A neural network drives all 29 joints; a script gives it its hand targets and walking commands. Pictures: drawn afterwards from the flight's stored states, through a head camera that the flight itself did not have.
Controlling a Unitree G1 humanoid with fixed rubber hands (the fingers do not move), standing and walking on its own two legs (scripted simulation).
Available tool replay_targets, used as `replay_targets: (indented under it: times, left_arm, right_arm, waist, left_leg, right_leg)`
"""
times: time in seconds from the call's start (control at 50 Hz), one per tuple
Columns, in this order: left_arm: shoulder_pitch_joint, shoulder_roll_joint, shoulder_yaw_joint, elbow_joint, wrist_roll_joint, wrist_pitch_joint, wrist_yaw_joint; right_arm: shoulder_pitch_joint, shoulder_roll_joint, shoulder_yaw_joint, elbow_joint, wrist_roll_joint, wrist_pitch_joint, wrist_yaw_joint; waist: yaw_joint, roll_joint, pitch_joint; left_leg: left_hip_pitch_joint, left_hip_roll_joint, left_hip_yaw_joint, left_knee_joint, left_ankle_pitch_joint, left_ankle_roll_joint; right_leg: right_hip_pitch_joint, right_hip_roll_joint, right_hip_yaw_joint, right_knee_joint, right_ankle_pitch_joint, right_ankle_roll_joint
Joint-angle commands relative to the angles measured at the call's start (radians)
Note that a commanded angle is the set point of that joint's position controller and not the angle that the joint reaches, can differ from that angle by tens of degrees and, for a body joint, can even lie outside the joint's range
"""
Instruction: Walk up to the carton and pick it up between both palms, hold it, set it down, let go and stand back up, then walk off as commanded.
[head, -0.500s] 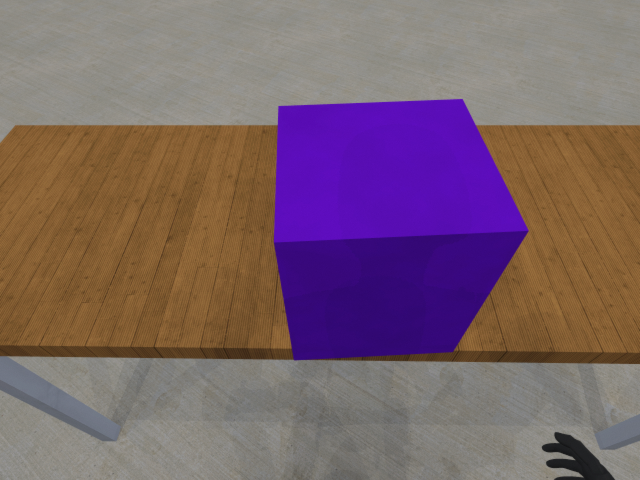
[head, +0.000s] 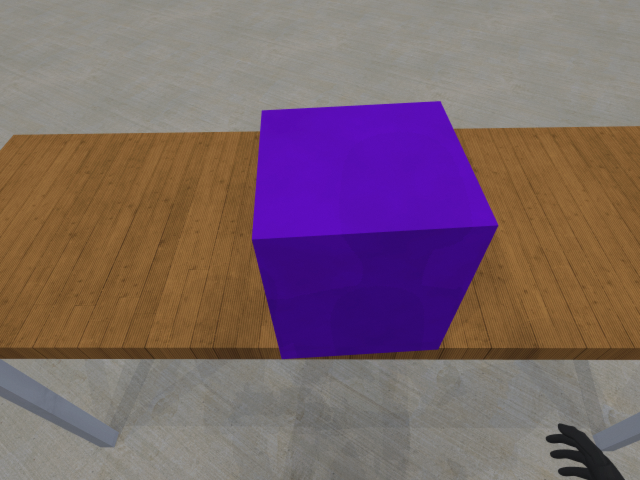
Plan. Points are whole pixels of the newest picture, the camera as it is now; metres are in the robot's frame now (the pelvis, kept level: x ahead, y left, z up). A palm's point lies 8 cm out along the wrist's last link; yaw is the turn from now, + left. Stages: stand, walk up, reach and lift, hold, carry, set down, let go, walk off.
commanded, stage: walk up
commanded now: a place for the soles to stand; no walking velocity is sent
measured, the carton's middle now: (356, 238) +0.38 -0.03 +0.10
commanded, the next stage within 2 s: reach and lift in 0.30 s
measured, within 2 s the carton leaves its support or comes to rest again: neither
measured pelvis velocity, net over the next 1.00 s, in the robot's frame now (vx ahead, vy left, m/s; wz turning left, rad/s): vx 0.01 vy -0.01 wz -0.01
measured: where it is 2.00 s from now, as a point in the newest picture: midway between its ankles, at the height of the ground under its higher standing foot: outside the picture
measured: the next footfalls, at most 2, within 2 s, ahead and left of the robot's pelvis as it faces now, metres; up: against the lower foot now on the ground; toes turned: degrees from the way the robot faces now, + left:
none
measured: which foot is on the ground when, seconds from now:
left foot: down 0.00-1.00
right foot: down 0.00-1.00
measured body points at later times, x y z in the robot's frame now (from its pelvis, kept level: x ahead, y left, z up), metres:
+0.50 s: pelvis +0.00 -0.01 +0.00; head +0.03 -0.01 +0.44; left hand +0.20 +0.32 -0.05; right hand +0.15 -0.32 -0.10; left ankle +0.04 +0.13 -0.72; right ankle +0.01 -0.14 -0.72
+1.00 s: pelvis +0.01 -0.01 +0.02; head -0.01 -0.01 +0.47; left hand +0.19 +0.27 -0.01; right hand +0.17 -0.30 -0.03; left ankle +0.04 +0.13 -0.72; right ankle +0.01 -0.14 -0.72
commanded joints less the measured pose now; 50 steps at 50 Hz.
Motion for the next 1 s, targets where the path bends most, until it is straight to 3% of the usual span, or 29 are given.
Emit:
replay_targets:
  times: [0.0,0.28,0.3,0.32,0.34,0.36,0.4,0.5,0.58,0.64,0.74,0.82,0.98]
  left_arm:
    - [-0.056,0.171,0.021,-0.063,0.022,0.008,-0.008]
    - [-0.05,0.17,0.025,-0.086,0.022,0.01,-0.007]
    - [-0.401,0.173,0.044,-0.271,0.01,0.179,0.032]
    - [-0.461,0.125,0.014,-0.328,0.037,0.26,0.052]
    - [-0.413,0.097,0.012,-0.34,0.047,0.308,0.057]
    - [-0.373,0.08,0.012,-0.362,0.052,0.334,0.052]
    - [-0.33,0.091,0.027,-0.411,0.058,0.376,0.04]
    - [-0.166,0.051,0.034,-0.448,0.071,0.43,0.024]
    - [-0.102,0.02,0.065,-0.495,0.076,0.42,0.023]
    - [-0.101,0.0,0.07,-0.503,0.07,0.413,0.028]
    - [-0.093,-0.03,0.073,-0.612,0.043,0.379,0.043]
    - [-0.057,-0.044,0.059,-0.691,0.005,0.347,0.056]
    - [0.037,-0.079,0.006,-0.771,-0.054,0.33,0.063]
  right_arm:
    - [-0.023,-0.198,-0.066,-0.01,0.021,-0.03,-0.017]
    - [-0.026,-0.193,-0.066,-0.019,0.022,-0.031,-0.019]
    - [-0.259,-0.005,-0.178,0.216,-0.131,-0.212,0.014]
    - [-0.172,-0.048,-0.196,0.207,-0.138,-0.235,0.037]
    - [-0.151,-0.07,-0.202,0.19,-0.127,-0.251,0.048]
    - [-0.146,-0.091,-0.2,0.161,-0.117,-0.261,0.048]
    - [-0.118,-0.117,-0.203,0.092,-0.094,-0.261,0.042]
    - [-0.067,-0.155,-0.211,-0.075,-0.031,-0.238,0.054]
    - [-0.018,-0.14,-0.176,-0.159,0.004,-0.207,0.065]
    - [-0.001,-0.125,-0.162,-0.157,0.012,-0.167,0.079]
    - [0.038,-0.081,-0.136,-0.229,0.051,-0.142,0.095]
    - [0.074,-0.043,-0.12,-0.342,0.075,-0.134,0.097]
    - [0.161,-0.001,-0.131,-0.563,0.106,-0.077,0.092]
  waist:
    - [-0.011,-0.064,-0.027]
    - [-0.003,-0.071,-0.04]
    - [-0.035,0.002,-0.049]
    - [-0.058,0.021,0.004]
    - [-0.061,0.005,0.015]
    - [-0.05,-0.052,-0.007]
    - [-0.011,-0.12,-0.055]
    - [0.03,-0.106,-0.153]
    - [0.049,-0.121,-0.113]
    - [0.036,-0.111,-0.061]
    - [0.02,-0.075,-0.074]
    - [0.029,-0.088,-0.098]
    - [0.033,-0.1,-0.032]
  left_leg:
    - [0.066,0.112,-0.119,-0.165,-0.093,0.047]
    - [0.068,0.111,-0.107,-0.137,-0.02,0.045]
    - [-0.039,-0.014,0.04,-0.094,-0.15,-0.05]
    - [-0.074,0.019,0.044,-0.135,-0.213,-0.039]
    - [-0.052,0.018,0.052,-0.13,-0.194,-0.036]
    - [0.026,0.012,0.058,-0.103,-0.144,-0.034]
    - [0.239,-0.009,0.061,-0.052,-0.017,-0.045]
    - [0.289,-0.016,0.048,-0.144,0.167,-0.051]
    - [0.319,-0.047,0.04,-0.184,0.285,-0.051]
    - [0.333,-0.052,0.04,-0.229,0.275,-0.052]
    - [0.36,-0.053,0.039,-0.287,0.278,-0.057]
    - [0.377,-0.058,0.051,-0.324,0.269,-0.052]
    - [0.381,-0.06,0.067,-0.407,0.158,-0.044]
  right_leg:
    - [-0.098,-0.044,0.12,-0.099,0.084,-0.105]
    - [-0.073,-0.046,0.123,-0.091,0.121,-0.108]
    - [-0.125,0.031,-0.103,-0.005,-0.211,-0.066]
    - [-0.05,0.053,-0.135,0.036,-0.165,-0.059]
    - [-0.045,0.047,-0.142,0.033,-0.124,-0.058]
    - [-0.06,0.035,-0.132,-0.004,-0.11,-0.062]
    - [-0.167,0.014,-0.103,-0.11,-0.108,-0.073]
    - [0.089,0.079,-0.121,-0.14,0.202,-0.059]
    - [0.12,0.088,-0.095,-0.212,0.315,-0.056]
    - [0.109,0.081,-0.078,-0.254,0.292,-0.053]
    - [0.135,0.071,-0.064,-0.3,0.279,-0.047]
    - [0.161,0.069,-0.058,-0.329,0.278,-0.034]
    - [0.14,0.07,-0.051,-0.399,0.141,-0.031]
